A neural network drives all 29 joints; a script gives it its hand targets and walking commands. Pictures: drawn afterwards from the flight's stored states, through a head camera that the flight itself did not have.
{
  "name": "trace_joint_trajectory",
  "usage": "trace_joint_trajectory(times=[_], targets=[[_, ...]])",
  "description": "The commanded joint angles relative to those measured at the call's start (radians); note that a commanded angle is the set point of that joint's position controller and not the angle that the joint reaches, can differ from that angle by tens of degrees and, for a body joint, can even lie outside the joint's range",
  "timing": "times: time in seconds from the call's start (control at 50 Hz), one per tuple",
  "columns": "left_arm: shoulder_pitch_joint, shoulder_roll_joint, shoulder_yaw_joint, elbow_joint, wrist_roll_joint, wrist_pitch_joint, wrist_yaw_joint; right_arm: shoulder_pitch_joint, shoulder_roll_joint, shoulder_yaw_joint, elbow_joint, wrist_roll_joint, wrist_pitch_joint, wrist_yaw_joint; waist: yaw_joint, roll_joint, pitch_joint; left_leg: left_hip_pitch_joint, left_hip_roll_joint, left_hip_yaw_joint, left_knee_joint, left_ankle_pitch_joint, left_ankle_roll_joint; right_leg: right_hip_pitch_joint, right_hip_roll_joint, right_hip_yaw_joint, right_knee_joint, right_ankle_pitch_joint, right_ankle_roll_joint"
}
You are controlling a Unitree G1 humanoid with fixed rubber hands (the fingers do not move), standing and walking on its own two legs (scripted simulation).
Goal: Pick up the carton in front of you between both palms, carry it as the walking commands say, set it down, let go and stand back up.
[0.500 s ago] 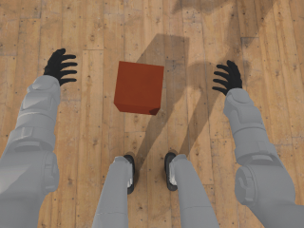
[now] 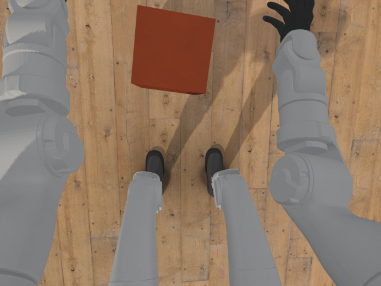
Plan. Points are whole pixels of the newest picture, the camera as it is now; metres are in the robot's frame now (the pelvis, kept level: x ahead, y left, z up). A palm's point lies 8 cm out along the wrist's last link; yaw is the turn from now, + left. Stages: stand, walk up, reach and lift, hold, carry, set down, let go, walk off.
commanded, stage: reach and lift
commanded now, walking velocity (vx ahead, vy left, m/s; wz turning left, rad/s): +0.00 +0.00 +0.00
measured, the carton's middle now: (172, 59) +0.53 +0.03 -0.53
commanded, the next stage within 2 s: none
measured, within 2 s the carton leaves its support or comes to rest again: leaves its support in 1.64 s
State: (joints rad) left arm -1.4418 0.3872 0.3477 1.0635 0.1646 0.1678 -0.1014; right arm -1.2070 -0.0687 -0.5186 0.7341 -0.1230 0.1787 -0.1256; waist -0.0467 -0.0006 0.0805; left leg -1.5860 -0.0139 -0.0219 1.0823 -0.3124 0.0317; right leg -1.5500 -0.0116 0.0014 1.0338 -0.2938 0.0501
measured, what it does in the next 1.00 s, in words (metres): lowers itself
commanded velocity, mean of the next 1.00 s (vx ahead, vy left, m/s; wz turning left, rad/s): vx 0.00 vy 0.00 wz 0.00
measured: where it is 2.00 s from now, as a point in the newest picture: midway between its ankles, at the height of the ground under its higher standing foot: (186, 182)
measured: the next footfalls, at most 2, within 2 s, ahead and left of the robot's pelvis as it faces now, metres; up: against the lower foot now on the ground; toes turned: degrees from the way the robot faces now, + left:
none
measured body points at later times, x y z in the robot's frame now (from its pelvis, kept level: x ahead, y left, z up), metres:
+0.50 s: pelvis -0.05 -0.02 -0.22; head +0.33 +0.02 +0.02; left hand +0.55 +0.21 -0.38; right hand +0.52 -0.17 -0.38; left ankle +0.06 +0.10 -0.62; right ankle +0.06 -0.15 -0.62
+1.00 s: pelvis -0.05 -0.02 -0.29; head +0.34 +0.02 -0.07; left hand +0.55 +0.20 -0.47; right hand +0.53 -0.16 -0.47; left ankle +0.05 +0.10 -0.62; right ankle +0.06 -0.15 -0.62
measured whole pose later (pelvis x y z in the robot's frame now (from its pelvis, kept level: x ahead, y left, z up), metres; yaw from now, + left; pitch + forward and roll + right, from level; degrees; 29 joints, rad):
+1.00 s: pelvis -0.05 -0.02 -0.29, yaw -2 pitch +35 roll -4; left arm -1.72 0.55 -0.03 1.28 -0.19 0.09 0.00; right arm -1.56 -0.24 -0.22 1.08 0.18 0.09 -0.18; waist -0.01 -0.04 0.49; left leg -2.23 -0.01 -0.05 2.25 -0.63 0.01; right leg -2.18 0.07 0.02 2.20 -0.63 0.09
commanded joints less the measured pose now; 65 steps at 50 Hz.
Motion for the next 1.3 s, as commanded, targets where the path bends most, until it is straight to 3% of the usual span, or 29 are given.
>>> trace_joint_trajectory(times=[0.0,0.12,0.18,0.3,0.42,0.54,0.62,0.7,0.78,0.86,0.9,1.02,1.14,1.24,1.28], targets=[[-0.166,0.048,0.042,-0.083,0.026,-0.044,0.009,-0.117,-0.062,-0.003,-0.09,-0.019,-0.058,0.009,0.003,0.119,-1.087,0.874,-0.022,-0.07,0.111,0.848,-0.025,0.092,0.113,-0.077,0.061,0.371,0.026],[-0.108,0.063,0.045,-0.055,0.01,-0.079,0.032,-0.103,-0.038,0.025,-0.035,-0.008,-0.081,-0.004,0.036,0.036,-1.018,0.348,-0.045,-0.015,0.275,0.54,-0.044,0.082,0.114,-0.056,0.305,0.338,0.044],[-0.144,0.11,-0.005,-0.059,-0.04,-0.089,0.046,-0.126,-0.057,0.067,-0.017,0.03,-0.081,-0.027,0.037,0.037,-1.075,0.253,-0.043,-0.002,0.39,0.511,-0.05,0.095,0.114,-0.05,0.424,0.369,0.048],[-0.297,0.232,-0.179,-0.086,-0.208,-0.083,0.072,-0.26,-0.163,0.185,-0.024,0.175,-0.066,-0.082,0.018,0.092,-1.281,0.206,-0.029,0.026,0.606,0.426,-0.058,0.16,0.106,-0.056,0.638,0.378,0.042],[-0.493,0.319,-0.292,-0.056,-0.305,-0.039,0.077,-0.46,-0.23,0.262,0.006,0.295,-0.014,-0.104,0.022,0.14,-1.259,0.164,-0.007,0.052,0.723,0.173,-0.051,0.108,0.096,-0.085,0.759,0.145,0.023],[-0.58,0.315,-0.335,0.11,-0.305,-0.019,0.061,-0.577,-0.252,0.246,0.162,0.283,-0.001,-0.08,0.008,0.112,-0.981,0.017,0.018,0.027,0.778,-0.061,-0.046,-0.021,0.074,-0.101,0.851,-0.057,0.018],[-0.609,0.309,-0.339,0.161,-0.291,-0.031,0.054,-0.623,-0.274,0.206,0.233,0.24,-0.026,-0.059,-0.005,0.098,-0.846,-0.009,0.022,-0.001,0.83,-0.066,-0.049,-0.097,0.069,-0.107,0.917,-0.079,0.017],[-0.683,0.325,-0.369,0.132,-0.311,-0.052,0.065,-0.678,-0.312,0.201,0.244,0.242,-0.058,-0.052,-0.014,0.117,-0.868,0.061,0.022,-0.02,0.895,0.026,-0.05,-0.124,0.064,-0.114,0.98,-0.025,0.016],[-0.704,0.328,-0.38,0.079,-0.356,-0.075,0.084,-0.708,-0.323,0.256,0.23,0.271,-0.087,-0.059,0.005,0.072,-0.915,0.098,0.014,-0.028,0.948,0.164,-0.044,-0.097,0.067,-0.122,1.04,0.084,0.021],[-0.597,0.297,-0.372,0.13,-0.355,-0.091,0.101,-0.64,-0.285,0.302,0.232,0.308,-0.102,-0.049,0.044,0.075,-0.929,0.151,0.009,-0.021,0.979,0.252,-0.043,-0.111,0.081,-0.122,1.067,0.137,0.024],[-0.561,0.278,-0.369,0.128,-0.355,-0.093,0.103,-0.602,-0.271,0.309,0.235,0.315,-0.103,-0.05,0.041,0.07,-0.956,0.144,0.006,-0.013,0.987,0.262,-0.046,-0.087,0.087,-0.12,1.069,0.161,0.025],[-0.541,0.252,-0.366,0.112,-0.35,-0.091,0.093,-0.555,-0.266,0.269,0.258,0.276,-0.102,-0.061,0.009,0.076,-0.873,0.012,0.006,0.0,0.977,0.169,-0.052,-0.085,0.094,-0.102,1.046,0.137,0.017],[-0.575,0.239,-0.373,0.111,-0.347,-0.086,0.083,-0.619,-0.237,0.282,0.244,0.282,-0.096,-0.063,0.028,0.058,-0.821,-0.088,0.008,0.013,0.949,0.054,-0.047,-0.031,0.092,-0.087,1.027,0.08,0.012],[-0.633,0.099,-0.375,0.119,-0.312,-0.067,0.059,-0.688,-0.1,0.293,0.235,0.265,-0.081,-0.039,0.048,0.045,-0.761,-0.092,-0.006,0.023,0.935,-0.018,-0.039,-0.003,0.113,-0.086,1.022,0.017,0.009],[-0.64,-0.03,-0.357,0.124,-0.275,-0.048,0.03,-0.699,-0.016,0.251,0.234,0.198,-0.071,-0.021,0.022,0.053,-0.713,-0.091,-0.019,0.021,0.936,-0.036,-0.045,0.002,0.124,-0.09,1.021,-0.002,0.007]])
